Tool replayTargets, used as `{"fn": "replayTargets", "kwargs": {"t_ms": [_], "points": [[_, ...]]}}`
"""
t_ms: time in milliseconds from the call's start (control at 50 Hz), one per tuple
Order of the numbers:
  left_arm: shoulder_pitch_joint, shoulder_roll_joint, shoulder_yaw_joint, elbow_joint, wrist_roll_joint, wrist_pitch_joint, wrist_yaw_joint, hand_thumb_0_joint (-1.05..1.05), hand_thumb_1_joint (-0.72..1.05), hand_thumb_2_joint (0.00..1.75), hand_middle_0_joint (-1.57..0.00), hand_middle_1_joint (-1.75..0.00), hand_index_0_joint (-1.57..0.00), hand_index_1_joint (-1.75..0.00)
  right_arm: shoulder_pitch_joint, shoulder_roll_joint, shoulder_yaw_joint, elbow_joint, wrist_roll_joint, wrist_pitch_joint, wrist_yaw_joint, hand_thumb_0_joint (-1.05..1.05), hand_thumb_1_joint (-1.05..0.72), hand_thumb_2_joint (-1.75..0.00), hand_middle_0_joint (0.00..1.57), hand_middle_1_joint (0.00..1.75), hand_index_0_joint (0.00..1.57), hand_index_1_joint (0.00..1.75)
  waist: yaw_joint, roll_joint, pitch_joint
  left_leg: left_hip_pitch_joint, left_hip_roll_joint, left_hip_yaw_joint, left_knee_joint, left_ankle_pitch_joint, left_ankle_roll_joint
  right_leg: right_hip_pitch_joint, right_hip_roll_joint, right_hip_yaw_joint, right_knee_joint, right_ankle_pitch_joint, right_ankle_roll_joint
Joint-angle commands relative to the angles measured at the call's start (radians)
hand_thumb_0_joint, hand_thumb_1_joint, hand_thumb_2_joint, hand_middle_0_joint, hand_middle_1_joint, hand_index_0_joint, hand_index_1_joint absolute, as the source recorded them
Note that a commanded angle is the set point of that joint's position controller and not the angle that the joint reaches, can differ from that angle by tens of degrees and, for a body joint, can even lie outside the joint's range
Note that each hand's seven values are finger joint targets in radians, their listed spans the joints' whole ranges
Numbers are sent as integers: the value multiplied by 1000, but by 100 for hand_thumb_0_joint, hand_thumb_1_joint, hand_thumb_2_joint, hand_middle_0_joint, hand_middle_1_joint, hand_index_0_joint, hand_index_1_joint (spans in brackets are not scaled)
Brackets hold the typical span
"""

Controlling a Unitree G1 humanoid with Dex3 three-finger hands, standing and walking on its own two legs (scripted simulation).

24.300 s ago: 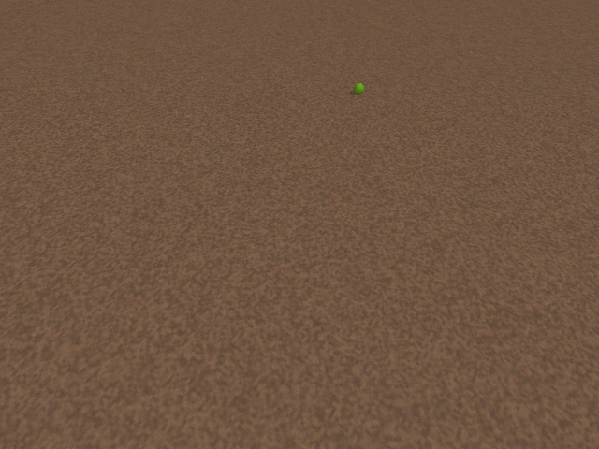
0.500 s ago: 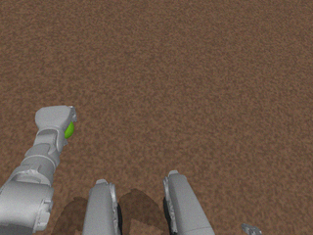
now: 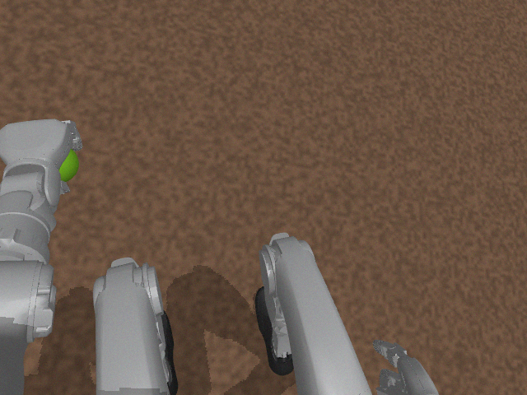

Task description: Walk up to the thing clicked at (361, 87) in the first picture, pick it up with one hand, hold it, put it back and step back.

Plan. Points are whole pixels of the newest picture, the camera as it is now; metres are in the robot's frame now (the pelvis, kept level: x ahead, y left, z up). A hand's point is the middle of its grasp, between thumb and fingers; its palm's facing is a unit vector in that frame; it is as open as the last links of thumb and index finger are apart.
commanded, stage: crouch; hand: left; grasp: from above
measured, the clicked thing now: (54, 163) +0.49 +0.25 -0.18
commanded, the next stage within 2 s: lower in 0.76 s
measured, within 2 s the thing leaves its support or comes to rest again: neither
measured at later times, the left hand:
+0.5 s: hand (71, 170) +0.49 +0.24 -0.22, palm faces -0.45 -0.03 -0.89, open 8.9 cm
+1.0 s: hand (76, 172) +0.50 +0.25 -0.27, palm faces -0.46 -0.03 -0.89, open 8.8 cm
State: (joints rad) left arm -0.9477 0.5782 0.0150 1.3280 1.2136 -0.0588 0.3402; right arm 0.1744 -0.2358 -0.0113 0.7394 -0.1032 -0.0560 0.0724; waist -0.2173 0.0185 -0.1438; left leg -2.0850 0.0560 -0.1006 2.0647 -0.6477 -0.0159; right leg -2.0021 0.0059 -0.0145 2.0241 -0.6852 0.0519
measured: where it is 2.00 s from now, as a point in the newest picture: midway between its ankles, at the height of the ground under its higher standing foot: (221, 357)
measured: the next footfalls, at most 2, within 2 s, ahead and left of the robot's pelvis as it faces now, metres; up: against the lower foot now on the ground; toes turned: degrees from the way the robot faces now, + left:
none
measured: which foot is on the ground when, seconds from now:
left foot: down 0.00-1.00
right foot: down 0.00-1.00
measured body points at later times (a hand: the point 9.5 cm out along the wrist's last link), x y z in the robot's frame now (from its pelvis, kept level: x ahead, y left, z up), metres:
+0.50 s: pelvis -0.01 +0.00 -0.07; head +0.23 +0.04 +0.30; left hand +0.51 +0.24 -0.17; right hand +0.00 -0.28 -0.18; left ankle +0.08 +0.13 -0.40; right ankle +0.08 -0.14 -0.40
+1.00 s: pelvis -0.01 +0.00 -0.10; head +0.24 +0.05 +0.27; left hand +0.52 +0.25 -0.22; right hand +0.01 -0.27 -0.20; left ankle +0.08 +0.13 -0.40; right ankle +0.08 -0.14 -0.40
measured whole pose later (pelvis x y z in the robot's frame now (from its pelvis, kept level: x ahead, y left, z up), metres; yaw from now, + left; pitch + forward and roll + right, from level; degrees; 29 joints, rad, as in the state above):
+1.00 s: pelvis -0.01 +0.00 -0.10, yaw -4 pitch +33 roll -8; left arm -1.09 0.76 0.04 1.51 1.24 -0.12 0.34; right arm 0.16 -0.27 0.11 0.72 -0.15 -0.05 0.14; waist -0.29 -0.02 -0.01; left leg -2.33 0.05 -0.18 2.40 -0.67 -0.03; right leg -2.23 0.05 -0.05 2.33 -0.69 0.06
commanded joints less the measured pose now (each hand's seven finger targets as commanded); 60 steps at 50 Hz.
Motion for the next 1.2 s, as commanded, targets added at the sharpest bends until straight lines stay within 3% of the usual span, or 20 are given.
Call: {"fn": "replayTargets", "kwargs": {"t_ms": [0,20,60,100,120,160,200,240,320,340,360,420,520,620,820,940,1000,1060,1140,1180], "points": [[-406,208,18,-155,-3,-10,35,0,57,72,-88,-80,-94,-74,225,-226,-77,-5,-1,2,-3,0,-91,-91,20,30,20,30,-28,252,-686,567,-21,61,-183,185,27,254,29,-95,-192,251,-90],[-460,254,39,-206,-8,-21,38,0,57,72,-87,-80,-93,-73,241,-216,-67,9,-4,2,0,0,-90,-91,20,30,20,30,-31,265,-705,550,-22,69,-155,205,30,269,30,-93,-182,277,-87],[-389,227,22,-106,4,-19,33,0,54,72,-86,-80,-92,-74,234,-228,-67,1,-8,1,6,0,-91,-91,20,30,20,30,-41,246,-655,514,-24,69,-137,210,30,262,29,-95,-163,280,-85],[-436,280,47,-150,4,-29,36,0,52,73,-85,-79,-90,-74,235,-228,-62,10,-8,6,10,0,-91,-91,20,30,20,30,-27,237,-694,496,-24,76,-107,213,36,265,36,-93,-151,288,-82],[-381,235,29,-56,11,-23,33,0,54,73,-86,-80,-91,-74,234,-234,-62,0,-12,5,14,0,-91,-91,20,30,20,30,-43,228,-653,484,-25,72,-104,208,33,249,31,-97,-138,278,-82],[-456,321,72,-142,9,-37,36,0,55,73,-85,-82,-91,-76,240,-233,-57,11,-14,8,21,0,-91,-91,20,30,20,30,-28,271,-684,489,-23,72,-94,210,32,241,37,-101,-112,279,-88],[-421,257,36,-61,18,-37,30,0,56,73,-86,-81,-92,-75,226,-240,-58,-2,-14,10,25,0,-91,-91,20,30,20,30,-40,266,-640,466,-24,65,-87,182,28,188,35,-110,-92,245,-91],[-436,293,60,-61,13,-44,32,0,56,74,-86,-83,-92,-77,240,-238,-46,11,-21,14,29,0,-91,-90,20,30,20,30,-51,250,-635,431,-22,69,-58,181,34,198,41,-113,-84,256,-86],[-422,295,40,4,13,-47,28,0,59,76,-88,-85,-94,-78,224,-247,-34,-8,-22,13,35,0,-91,-91,20,30,20,30,-51,227,-612,374,-27,74,-30,146,38,197,46,-114,-68,223,-83],[-498,340,59,-89,10,-61,32,0,60,75,-88,-87,-95,-79,232,-249,-35,1,-25,15,35,0,-91,-90,20,30,20,30,-51,249,-642,363,-26,79,-16,151,39,211,49,-112,-60,232,-83],[-467,354,65,-27,17,-57,33,0,61,75,-88,-88,-95,-80,223,-257,-30,-6,-23,13,35,0,-91,-90,20,30,20,30,-41,248,-641,367,-27,76,-11,143,38,197,46,-114,-50,218,-84],[-502,335,48,-29,17,-67,37,0,64,75,-91,-87,-98,-80,226,-252,-18,-2,-29,13,35,0,-91,-90,20,30,20,30,-71,256,-615,346,-26,71,10,131,38,170,51,-125,-32,214,-85],[-501,381,57,23,25,-69,48,0,60,70,-87,-85,-95,-77,212,-266,2,-7,-32,9,34,0,-91,-90,20,30,20,30,-58,272,-589,306,-27,64,26,93,37,134,54,-136,-1,173,-86],[-520,383,47,14,21,-67,47,0,58,70,-88,-83,-95,-76,215,-268,16,-3,-38,7,38,0,-91,-90,20,30,20,30,-81,268,-583,290,-25,63,62,112,39,133,60,-141,21,202,-83],[-495,405,50,14,14,-59,39,0,60,70,-91,-82,-97,-76,213,-280,33,-9,-38,9,46,0,-92,-90,20,30,20,30,-74,279,-573,268,-24,61,99,135,40,138,64,-147,47,231,-78],[-480,369,26,55,17,-66,36,0,56,69,-92,-79,-97,-74,208,-282,45,-12,-44,9,51,0,-92,-91,20,30,20,30,-106,259,-515,234,-24,45,117,122,38,99,68,-165,70,222,-79],[-484,423,55,49,26,-76,50,0,55,67,-91,-78,-96,-73,207,-293,55,-16,-48,8,51,0,-92,-91,20,30,20,30,-90,277,-545,246,-26,42,129,143,37,109,65,-169,87,238,-77],[-499,402,42,60,29,-85,63,0,57,68,-92,-78,-97,-73,201,-295,62,-22,-55,4,54,0,-92,-90,20,30,20,30,-112,299,-526,248,-24,37,141,144,36,88,69,-173,92,246,-76],[-515,473,87,25,46,-99,88,0,58,68,-93,-77,-98,-73,217,-306,65,-17,-65,-4,58,0,-92,-90,20,30,20,30,-113,328,-522,257,-23,37,158,160,32,89,66,-179,110,259,-76],[-462,412,60,93,47,-89,95,0,60,66,-93,-78,-99,-72,205,-303,70,-24,-70,-9,62,0,-92,-90,20,30,20,30,-117,314,-503,244,-24,40,164,146,33,82,66,-178,109,248,-75]]}}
